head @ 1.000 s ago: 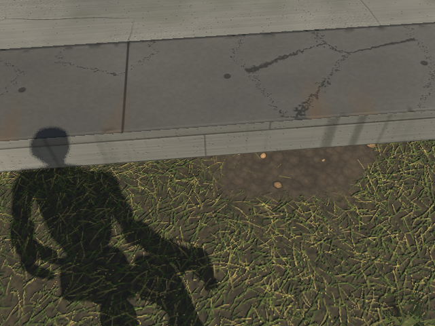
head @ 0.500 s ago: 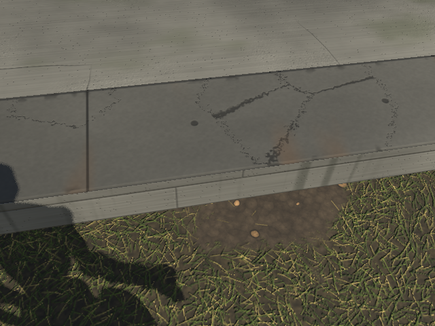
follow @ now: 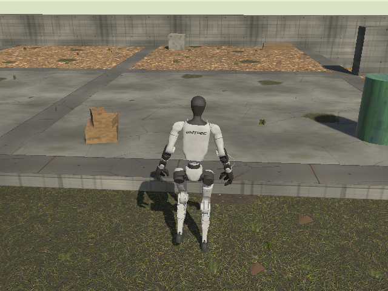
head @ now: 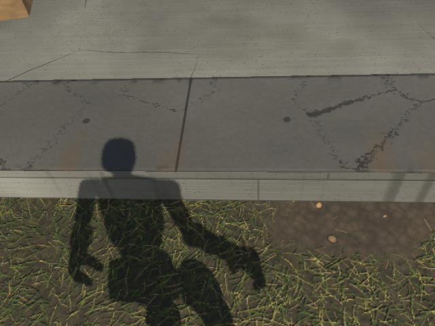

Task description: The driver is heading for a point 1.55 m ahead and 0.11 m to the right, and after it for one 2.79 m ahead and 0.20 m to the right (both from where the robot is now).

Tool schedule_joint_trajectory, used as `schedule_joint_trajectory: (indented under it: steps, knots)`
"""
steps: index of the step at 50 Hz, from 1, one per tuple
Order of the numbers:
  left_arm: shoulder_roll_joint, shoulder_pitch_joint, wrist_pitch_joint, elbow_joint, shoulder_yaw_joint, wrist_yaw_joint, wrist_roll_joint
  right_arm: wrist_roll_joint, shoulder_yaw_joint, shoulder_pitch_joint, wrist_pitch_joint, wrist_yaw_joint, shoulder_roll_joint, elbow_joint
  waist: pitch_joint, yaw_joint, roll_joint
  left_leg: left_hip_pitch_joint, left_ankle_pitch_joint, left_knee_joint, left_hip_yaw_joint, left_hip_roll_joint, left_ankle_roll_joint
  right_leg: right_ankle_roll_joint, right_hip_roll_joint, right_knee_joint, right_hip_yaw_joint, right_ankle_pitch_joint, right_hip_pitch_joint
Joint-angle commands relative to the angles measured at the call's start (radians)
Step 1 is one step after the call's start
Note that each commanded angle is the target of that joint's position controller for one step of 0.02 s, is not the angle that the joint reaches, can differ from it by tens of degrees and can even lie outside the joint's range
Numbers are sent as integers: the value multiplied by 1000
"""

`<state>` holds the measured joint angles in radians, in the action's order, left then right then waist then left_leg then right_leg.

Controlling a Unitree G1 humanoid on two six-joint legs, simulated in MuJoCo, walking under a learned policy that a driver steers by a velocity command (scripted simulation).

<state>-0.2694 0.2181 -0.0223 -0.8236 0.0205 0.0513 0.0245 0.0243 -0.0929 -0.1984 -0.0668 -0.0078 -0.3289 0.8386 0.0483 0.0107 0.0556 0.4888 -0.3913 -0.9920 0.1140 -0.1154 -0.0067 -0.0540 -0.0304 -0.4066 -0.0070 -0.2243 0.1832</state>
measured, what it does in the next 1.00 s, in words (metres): steps on the spot: left foot, then right foot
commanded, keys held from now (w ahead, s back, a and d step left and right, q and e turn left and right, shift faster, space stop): q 0.08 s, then no key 0.30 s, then e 0.20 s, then w+e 0.42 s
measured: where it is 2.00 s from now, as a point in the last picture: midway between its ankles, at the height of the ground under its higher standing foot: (293, 296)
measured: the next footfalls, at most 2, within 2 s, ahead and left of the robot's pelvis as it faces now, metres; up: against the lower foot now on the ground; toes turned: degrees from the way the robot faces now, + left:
left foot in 0.34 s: +0.00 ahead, +0.12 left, +0.00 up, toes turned +7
right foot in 0.84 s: +0.01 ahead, -0.09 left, +0.00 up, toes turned -6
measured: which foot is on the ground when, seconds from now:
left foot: up 0.00-0.32, down 0.34-0.84, up 0.86-1.00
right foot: down 0.00-0.34, up 0.36-0.82, down 0.84-1.00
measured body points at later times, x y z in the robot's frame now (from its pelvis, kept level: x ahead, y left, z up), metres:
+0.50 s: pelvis -0.02 +0.03 +0.00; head +0.00 +0.05 +0.45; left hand +0.00 +0.30 -0.15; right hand +0.15 -0.19 -0.11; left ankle -0.04 +0.11 -0.75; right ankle -0.02 -0.10 -0.71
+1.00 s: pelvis +0.04 -0.04 +0.00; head +0.05 -0.07 +0.45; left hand +0.09 +0.24 -0.11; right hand +0.11 -0.32 -0.13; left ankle +0.07 +0.11 -0.68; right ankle -0.03 -0.09 -0.75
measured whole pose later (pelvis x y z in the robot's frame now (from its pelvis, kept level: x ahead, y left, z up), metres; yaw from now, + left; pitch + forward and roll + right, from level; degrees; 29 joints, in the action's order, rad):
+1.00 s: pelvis +0.04 -0.04 +0.00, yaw -10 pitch +0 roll +2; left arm -0.25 0.38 0.03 -0.90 0.05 -0.01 0.01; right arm 0.05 -0.05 -0.18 0.02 -0.04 -0.31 0.85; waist 0.01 -0.02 0.05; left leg 0.48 -0.26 -0.97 -0.02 0.05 0.01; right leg -0.09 -0.07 -0.32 0.04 -0.26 0.06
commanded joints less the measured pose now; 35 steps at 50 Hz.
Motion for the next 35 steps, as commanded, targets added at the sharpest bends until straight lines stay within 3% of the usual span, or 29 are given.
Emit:
schedule_joint_trajectory:
  steps: [1, 6, 13, 15, 16, 17, 18, 19, 20, 21, 23, 25, 29, 32, 35]
  knots:
    - [-123, -70, 23, 93, 25, 3, -2, 1, -21, -61, -6, -14, -87, -22, -20, 23, -175, 61, 0, -166, -44, 43, -31, -126, 231, 137, 142, 295, -49]
    - [-151, 71, 23, 53, 43, -3, -1, -9, -2, 33, -13, -25, -56, -64, -45, -56, -196, 79, -48, 1, -61, 63, -55, -163, 285, 81, 135, 451, -223]
    - [-169, 33, 23, 34, 52, -34, 4, -25, 24, 33, -9, -6, -22, -67, -76, -42, -239, -180, -75, 316, -141, 62, 4, -169, 291, 14, 98, 570, -122]
    - [-170, 12, 14, 23, 52, -37, -5, -23, 32, -11, 2, 1, -7, -47, -82, -3, -217, -295, 84, 547, -161, 61, 28, -133, 271, -39, 79, 537, -84]
    - [-161, 21, 11, 12, 50, -37, -8, -13, 35, -25, 14, 6, -16, -40, -81, 13, -176, -400, 251, 720, -124, 88, 39, -81, 254, -70, 61, 452, -17]
    - [-109, 51, 11, 19, 36, -40, -8, 9, 28, -39, 31, 14, -76, -40, -126, -2, -25, -549, 304, 784, 74, 249, 62, -17, 195, -182, 7, 232, 105]
    - [-27, 52, 9, 44, 12, -36, -15, -3, 21, 11, 40, 19, -149, -53, -86, -27, 164, -492, 660, 742, 273, 460, 174, 38, 58, -208, -63, -238, 212]
    - [-81, 15, -10, 21, 23, -22, -12, -5, 32, -9, 49, 24, -97, -35, -84, 21, 106, -418, 665, 714, 235, 467, 258, 42, 78, -326, 11, -340, 145]
    - [-81, 30, -18, 3, 24, -26, -20, -3, 58, 45, 55, 28, -28, -33, -61, -15, 72, -395, 616, 728, 164, 423, 253, 39, 76, -348, 39, -317, 138]
    - [-75, 47, -20, -23, 23, -32, -23, 1, 74, 93, 57, 35, 7, -29, -36, -36, 66, -372, 562, 740, 98, 369, 212, 42, 77, -328, 54, -271, 122]
    - [-93, 66, -19, -52, 31, -38, -8, -3, 75, 99, 62, 51, -17, -13, -29, -41, 97, -394, 673, 710, 15, 315, 176, 52, 47, -340, 43, -209, 114]
    - [-101, 73, -20, -65, 38, -39, -10, -13, 61, 67, 57, 55, -61, 1, -46, -26, 68, -424, 753, 670, -10, 329, 194, 64, 22, -412, 37, -230, 143]
    - [-84, 36, -30, -53, 44, -38, -13, -9, 44, 41, 42, 58, -74, 11, -16, -2, 63, -413, 607, 673, -4, 369, 232, 76, 33, -483, 18, -266, 218]
    - [-80, -27, -30, -18, 44, -60, 1, 3, 26, -8, 44, 51, -88, 21, -2, 37, 87, -426, 17, 792, 63, 392, 245, 59, 52, -452, -9, -264, 282]
    - [-78, -68, -22, 15, 46, -88, 2, 7, 11, -9, 61, 40, -102, 17, 21, 33, 64, -432, -140, 844, 88, 425, 245, 30, 67, -390, -16, -268, 295]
